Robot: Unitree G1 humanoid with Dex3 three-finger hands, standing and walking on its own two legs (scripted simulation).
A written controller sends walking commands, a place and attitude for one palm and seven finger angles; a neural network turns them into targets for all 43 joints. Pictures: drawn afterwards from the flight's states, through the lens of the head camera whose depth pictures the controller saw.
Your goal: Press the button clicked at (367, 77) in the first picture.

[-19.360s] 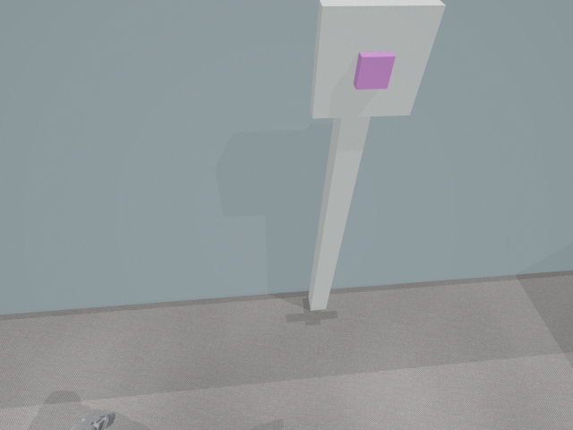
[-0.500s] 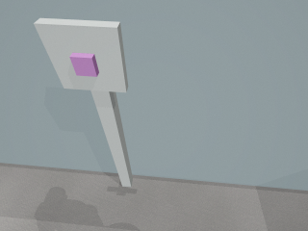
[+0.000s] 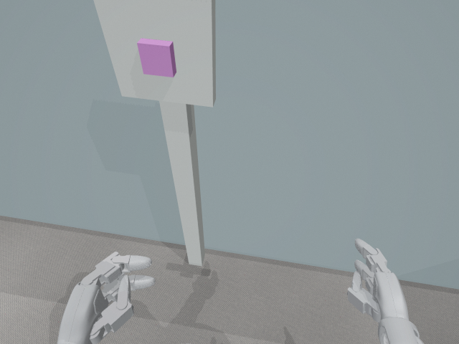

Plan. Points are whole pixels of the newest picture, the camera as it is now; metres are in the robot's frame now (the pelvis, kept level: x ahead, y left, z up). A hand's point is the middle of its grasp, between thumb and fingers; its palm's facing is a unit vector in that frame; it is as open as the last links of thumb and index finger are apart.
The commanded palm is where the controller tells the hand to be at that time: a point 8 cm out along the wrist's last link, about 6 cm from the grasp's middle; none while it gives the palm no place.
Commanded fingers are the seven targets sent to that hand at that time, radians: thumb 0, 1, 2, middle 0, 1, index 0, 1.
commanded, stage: raise the hand and make a fist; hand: left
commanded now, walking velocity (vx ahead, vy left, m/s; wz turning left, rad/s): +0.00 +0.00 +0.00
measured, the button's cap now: (158, 57) +0.52 +0.19 +0.24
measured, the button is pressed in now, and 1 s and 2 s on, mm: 0 0 0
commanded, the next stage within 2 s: aim a knuckle at the button in 1.48 s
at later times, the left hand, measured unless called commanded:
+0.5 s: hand (98, 230) +0.22 +0.21 +0.15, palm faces +0.04 -0.99 -0.11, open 3.1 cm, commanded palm +0.19 +0.26 +0.15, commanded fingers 0.00 0.90 0.90 -1.30 -1.50 -1.30 -1.50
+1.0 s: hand (63, 180) +0.25 +0.24 +0.22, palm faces +0.01 -0.99 -0.14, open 3.1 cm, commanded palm +0.22 +0.28 +0.23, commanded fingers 0.00 0.90 0.90 -1.30 -1.50 -1.30 -1.50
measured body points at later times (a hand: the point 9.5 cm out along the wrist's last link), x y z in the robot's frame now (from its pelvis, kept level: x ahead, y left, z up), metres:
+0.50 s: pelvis +0.02 +0.03 +0.02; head +0.02 +0.02 +0.47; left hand +0.22 +0.26 +0.15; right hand +0.17 -0.21 -0.05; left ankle +0.01 +0.12 -0.69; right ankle +0.03 -0.08 -0.69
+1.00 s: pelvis +0.02 +0.02 +0.04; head -0.01 +0.00 +0.49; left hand +0.24 +0.29 +0.23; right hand +0.24 -0.17 -0.01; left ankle +0.01 +0.12 -0.69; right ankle +0.03 -0.08 -0.69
